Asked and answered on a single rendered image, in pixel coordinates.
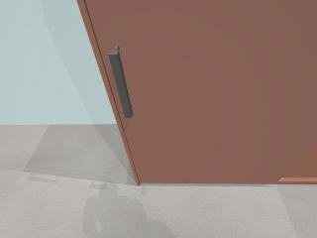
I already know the handle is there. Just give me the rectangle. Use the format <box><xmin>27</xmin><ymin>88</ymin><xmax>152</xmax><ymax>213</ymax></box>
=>
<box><xmin>108</xmin><ymin>45</ymin><xmax>133</xmax><ymax>118</ymax></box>

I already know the wardrobe door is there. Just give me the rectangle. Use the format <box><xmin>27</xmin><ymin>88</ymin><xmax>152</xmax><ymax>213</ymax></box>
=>
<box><xmin>85</xmin><ymin>0</ymin><xmax>317</xmax><ymax>184</ymax></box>
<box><xmin>283</xmin><ymin>140</ymin><xmax>317</xmax><ymax>178</ymax></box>

